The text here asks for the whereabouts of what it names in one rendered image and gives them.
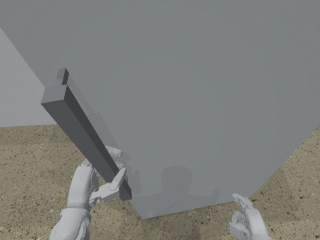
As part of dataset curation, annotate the robot left hand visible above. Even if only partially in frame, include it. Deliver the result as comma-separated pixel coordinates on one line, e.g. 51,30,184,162
67,146,127,213

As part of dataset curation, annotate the fridge door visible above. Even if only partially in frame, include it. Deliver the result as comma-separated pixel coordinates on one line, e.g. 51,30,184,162
0,0,320,219

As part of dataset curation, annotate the handle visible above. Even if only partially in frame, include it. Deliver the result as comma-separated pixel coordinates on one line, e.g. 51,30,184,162
40,68,132,201

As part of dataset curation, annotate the robot left forearm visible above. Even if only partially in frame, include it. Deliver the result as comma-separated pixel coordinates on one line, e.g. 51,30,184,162
49,207,92,240

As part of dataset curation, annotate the robot right hand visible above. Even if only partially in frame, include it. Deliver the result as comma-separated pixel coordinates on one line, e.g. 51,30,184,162
229,193,269,240

